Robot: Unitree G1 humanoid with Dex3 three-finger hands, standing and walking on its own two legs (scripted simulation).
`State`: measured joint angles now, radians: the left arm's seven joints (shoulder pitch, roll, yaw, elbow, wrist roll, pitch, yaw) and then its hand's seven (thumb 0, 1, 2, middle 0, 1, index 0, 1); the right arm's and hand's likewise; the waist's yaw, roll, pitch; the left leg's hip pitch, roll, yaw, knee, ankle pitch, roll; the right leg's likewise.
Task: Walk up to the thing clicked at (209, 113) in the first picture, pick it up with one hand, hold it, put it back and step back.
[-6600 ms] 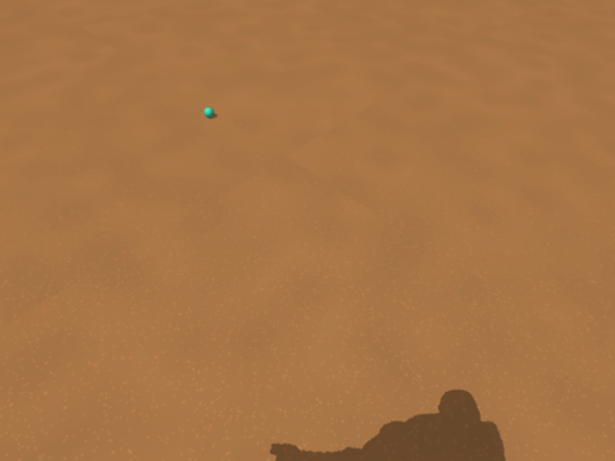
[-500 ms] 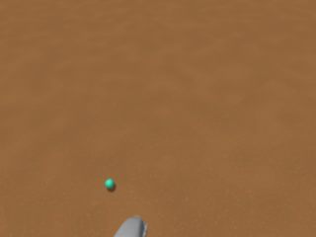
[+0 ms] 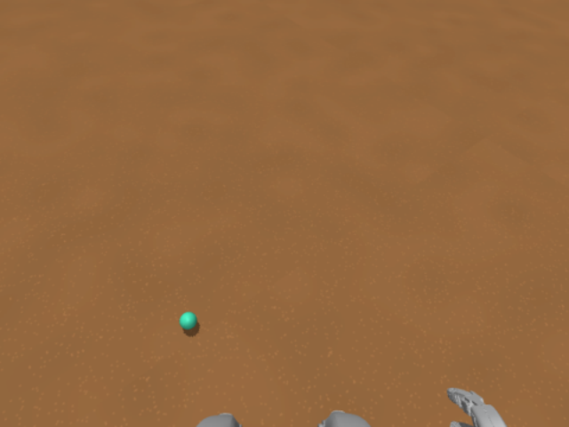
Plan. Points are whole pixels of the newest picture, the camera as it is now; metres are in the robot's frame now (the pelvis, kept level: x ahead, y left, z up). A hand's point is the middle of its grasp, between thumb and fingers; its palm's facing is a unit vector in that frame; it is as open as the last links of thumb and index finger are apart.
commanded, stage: walk up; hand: left
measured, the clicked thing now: (188, 320) +0.52 +0.32 -0.72
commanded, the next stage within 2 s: stand in 1.28 s
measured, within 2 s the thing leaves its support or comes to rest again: neither
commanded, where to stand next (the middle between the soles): +0.12 +0.04 m, yaw +0 degrees
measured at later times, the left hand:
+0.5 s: hand out of the picture +0.12 +0.28 -0.13, palm faces -0.04 -0.94 -0.35, open 7.4 cm
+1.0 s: hand out of the picture +0.09 +0.26 -0.12, palm faces -0.02 -0.94 -0.35, open 7.4 cm
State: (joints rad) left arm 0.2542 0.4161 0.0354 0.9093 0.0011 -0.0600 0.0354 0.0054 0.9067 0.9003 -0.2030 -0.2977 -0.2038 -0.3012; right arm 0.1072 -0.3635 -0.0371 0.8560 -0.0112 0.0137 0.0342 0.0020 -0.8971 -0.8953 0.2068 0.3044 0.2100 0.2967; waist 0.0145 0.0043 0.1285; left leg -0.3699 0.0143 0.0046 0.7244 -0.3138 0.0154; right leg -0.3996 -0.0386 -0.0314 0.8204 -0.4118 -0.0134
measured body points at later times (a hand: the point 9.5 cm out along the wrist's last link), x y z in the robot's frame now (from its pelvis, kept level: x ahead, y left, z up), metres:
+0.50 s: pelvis +0.02 +0.02 +0.02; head +0.04 +0.03 +0.47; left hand +0.12 +0.33 -0.11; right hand +0.08 -0.28 -0.11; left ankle +0.03 +0.13 -0.72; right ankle +0.05 -0.13 -0.71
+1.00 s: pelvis +0.02 +0.01 +0.03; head +0.03 +0.00 +0.48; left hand +0.09 +0.31 -0.10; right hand +0.11 -0.29 -0.10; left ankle +0.03 +0.13 -0.72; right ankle +0.05 -0.13 -0.72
